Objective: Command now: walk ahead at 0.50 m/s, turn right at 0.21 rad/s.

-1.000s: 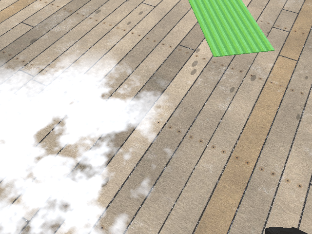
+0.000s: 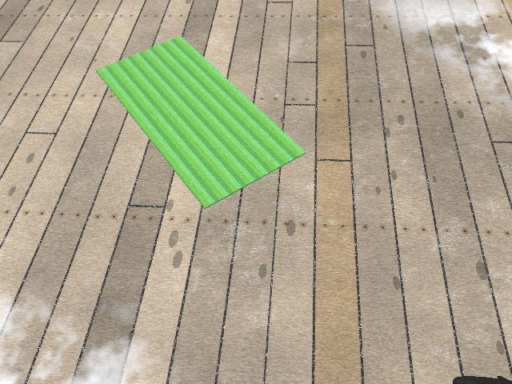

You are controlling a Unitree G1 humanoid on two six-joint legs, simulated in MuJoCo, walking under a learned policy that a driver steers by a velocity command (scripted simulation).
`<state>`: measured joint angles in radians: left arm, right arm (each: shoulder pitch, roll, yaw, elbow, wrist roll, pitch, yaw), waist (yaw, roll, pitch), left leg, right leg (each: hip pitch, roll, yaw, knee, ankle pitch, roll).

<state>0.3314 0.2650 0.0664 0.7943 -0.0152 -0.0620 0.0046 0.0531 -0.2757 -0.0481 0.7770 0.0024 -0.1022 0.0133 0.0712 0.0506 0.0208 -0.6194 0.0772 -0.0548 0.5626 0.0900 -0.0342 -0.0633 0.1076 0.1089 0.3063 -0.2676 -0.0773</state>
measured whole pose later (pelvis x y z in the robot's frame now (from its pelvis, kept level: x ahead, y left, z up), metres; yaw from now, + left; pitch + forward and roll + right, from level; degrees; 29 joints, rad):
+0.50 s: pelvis +0.26 +0.04 +0.00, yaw -2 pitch +2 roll +2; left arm 0.11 0.26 0.05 0.74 0.00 -0.06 0.00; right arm 0.29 -0.26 -0.04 0.90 0.00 -0.07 0.01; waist -0.07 -0.04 0.04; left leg -0.09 -0.07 0.02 0.28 -0.22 0.04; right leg -0.57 -0.06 0.05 0.60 -0.01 0.01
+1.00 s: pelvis +0.35 +0.03 -0.02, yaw +4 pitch +0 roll -1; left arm 0.14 0.26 0.08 0.83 0.01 0.01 0.05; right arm 0.25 -0.28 -0.06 0.88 0.01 0.01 -0.03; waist -0.02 0.00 0.02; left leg -0.28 0.02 -0.08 0.62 -0.34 -0.03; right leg -0.35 -0.02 -0.08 0.56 -0.24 -0.01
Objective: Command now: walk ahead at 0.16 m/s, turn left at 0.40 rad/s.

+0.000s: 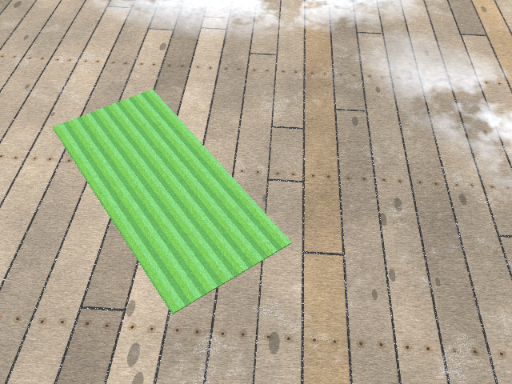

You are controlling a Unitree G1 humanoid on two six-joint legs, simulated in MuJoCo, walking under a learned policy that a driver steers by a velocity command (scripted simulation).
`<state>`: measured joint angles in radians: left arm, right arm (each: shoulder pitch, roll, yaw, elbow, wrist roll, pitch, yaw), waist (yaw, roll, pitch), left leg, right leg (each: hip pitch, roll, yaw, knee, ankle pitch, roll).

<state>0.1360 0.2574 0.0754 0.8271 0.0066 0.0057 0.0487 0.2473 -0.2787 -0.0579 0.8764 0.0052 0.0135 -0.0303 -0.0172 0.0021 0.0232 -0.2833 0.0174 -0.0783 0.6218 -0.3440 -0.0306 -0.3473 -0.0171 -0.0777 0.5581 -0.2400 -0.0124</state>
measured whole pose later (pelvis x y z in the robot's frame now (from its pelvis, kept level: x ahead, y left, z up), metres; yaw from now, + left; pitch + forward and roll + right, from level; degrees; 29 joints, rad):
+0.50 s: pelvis +0.14 +0.10 +0.01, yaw +13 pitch +2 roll -1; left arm 0.17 0.29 0.08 0.87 -0.02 -0.08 -0.02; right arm 0.34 -0.23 -0.06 0.80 -0.01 -0.06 0.02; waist -0.02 -0.04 -0.02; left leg -0.21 -0.02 0.06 0.45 -0.27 0.06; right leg -0.61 -0.10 -0.02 1.14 -0.23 -0.03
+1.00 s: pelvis +0.44 +0.13 +0.01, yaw +8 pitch +1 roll -2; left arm 0.17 0.26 0.06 0.88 0.00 -0.08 -0.03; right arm 0.28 -0.26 -0.06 0.86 0.03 -0.09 -0.01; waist 0.01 0.03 0.05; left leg -0.47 0.10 -0.05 1.21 -0.35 0.03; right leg -0.28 0.07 -0.08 0.40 -0.14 -0.07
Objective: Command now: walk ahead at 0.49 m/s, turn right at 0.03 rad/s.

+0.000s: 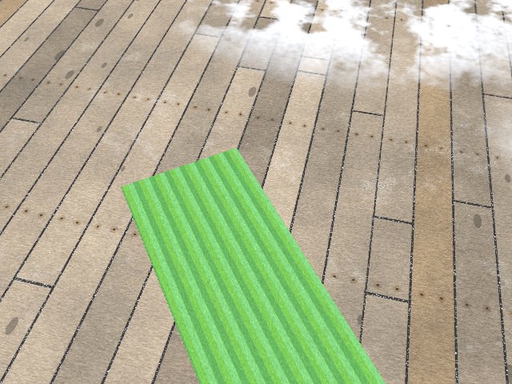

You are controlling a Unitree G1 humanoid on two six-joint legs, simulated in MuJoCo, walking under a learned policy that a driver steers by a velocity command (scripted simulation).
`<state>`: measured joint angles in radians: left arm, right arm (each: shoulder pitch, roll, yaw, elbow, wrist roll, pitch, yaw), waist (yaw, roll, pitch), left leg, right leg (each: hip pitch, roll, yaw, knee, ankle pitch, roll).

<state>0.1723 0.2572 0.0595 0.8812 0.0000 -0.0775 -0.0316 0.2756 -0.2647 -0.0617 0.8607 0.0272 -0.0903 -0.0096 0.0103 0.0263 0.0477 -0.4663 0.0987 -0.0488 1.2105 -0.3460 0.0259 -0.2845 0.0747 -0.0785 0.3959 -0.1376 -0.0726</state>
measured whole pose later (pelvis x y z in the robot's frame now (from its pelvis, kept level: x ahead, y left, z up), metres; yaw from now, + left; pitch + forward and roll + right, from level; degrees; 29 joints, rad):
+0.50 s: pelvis +0.30 +0.09 +0.00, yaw +0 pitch +1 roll +0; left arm 0.21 0.29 0.06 0.92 -0.02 -0.07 0.00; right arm 0.27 -0.25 -0.05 0.86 -0.01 -0.09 0.03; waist -0.02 -0.04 0.03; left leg -0.29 -0.03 0.06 0.43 -0.16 0.06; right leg -0.49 -0.08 0.02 1.14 -0.30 -0.05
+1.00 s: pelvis +0.59 +0.04 -0.01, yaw -1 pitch +2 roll +0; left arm 0.10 0.26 0.06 0.88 -0.01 -0.09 -0.03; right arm 0.33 -0.26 -0.05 0.96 0.03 -0.08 0.00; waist -0.01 0.02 0.04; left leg -0.29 0.01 -0.04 1.15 -0.43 0.04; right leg -0.40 0.03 -0.07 0.51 -0.14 -0.07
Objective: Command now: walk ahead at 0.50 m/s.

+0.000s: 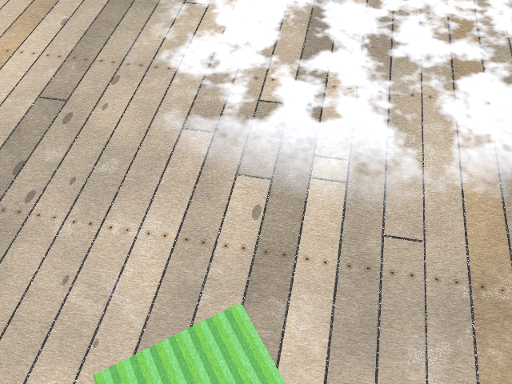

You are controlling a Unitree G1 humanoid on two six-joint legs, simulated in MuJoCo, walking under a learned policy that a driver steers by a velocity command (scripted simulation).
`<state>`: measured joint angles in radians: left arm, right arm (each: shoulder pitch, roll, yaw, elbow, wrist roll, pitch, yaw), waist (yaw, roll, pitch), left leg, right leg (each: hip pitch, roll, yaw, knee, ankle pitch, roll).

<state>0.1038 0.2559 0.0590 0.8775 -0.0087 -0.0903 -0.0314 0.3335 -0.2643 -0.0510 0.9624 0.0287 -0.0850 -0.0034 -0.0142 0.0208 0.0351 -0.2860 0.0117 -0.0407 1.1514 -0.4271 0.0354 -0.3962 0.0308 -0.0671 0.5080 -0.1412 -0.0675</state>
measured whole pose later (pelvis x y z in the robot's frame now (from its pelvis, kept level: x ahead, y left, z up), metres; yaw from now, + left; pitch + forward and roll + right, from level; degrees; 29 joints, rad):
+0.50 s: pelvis +0.29 +0.05 -0.01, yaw +0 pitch +2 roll -1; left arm 0.36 0.27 0.05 1.02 -0.02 -0.06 0.00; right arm 0.04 -0.25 -0.05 0.83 0.01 -0.10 0.03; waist 0.05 -0.01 0.04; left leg -0.47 0.00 0.05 0.56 -0.13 0.05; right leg -0.13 0.00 0.02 0.88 -0.47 -0.02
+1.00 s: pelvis +0.57 +0.00 -0.01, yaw +0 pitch +2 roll +1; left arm 0.02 0.25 0.06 0.86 -0.01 -0.09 -0.03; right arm 0.36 -0.28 -0.07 1.00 0.01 -0.05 -0.01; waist -0.05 0.01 0.02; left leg -0.03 0.02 0.02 0.57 -0.47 -0.01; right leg -0.49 -0.02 -0.03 0.55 -0.09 -0.06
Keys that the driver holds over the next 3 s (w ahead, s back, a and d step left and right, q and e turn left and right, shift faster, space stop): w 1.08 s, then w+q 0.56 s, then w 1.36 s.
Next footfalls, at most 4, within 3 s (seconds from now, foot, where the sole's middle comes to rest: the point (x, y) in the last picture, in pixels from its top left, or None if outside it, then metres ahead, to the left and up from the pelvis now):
0.44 left None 0.44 0.15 -0.77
0.98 right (308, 289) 0.72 -0.11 -0.77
1.54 left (223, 207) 1.02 0.14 -0.77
2.02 right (263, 134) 1.35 0.01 -0.77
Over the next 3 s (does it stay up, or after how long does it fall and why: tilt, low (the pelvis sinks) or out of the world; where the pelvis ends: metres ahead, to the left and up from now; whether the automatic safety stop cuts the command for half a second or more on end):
stays up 1.65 0.26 0.01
